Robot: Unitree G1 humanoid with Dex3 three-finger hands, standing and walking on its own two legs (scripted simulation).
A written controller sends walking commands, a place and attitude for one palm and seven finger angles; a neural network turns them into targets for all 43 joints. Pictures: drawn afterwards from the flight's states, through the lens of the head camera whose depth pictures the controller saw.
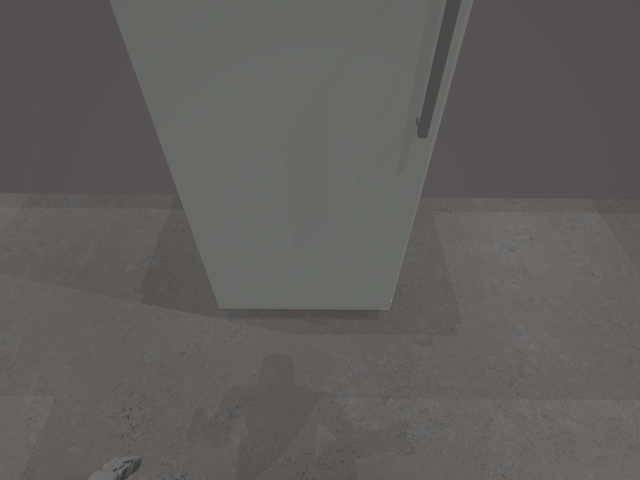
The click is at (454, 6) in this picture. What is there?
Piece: fridge door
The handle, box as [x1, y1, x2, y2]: [416, 0, 460, 137]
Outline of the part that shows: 460,0 447,0 422,112 420,116 416,117 418,137 426,137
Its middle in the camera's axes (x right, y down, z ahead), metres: +0.20 -0.34 +0.63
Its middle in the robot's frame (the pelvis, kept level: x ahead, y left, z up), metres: +0.74 -0.15 +0.23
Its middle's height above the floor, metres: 1.00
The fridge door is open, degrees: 0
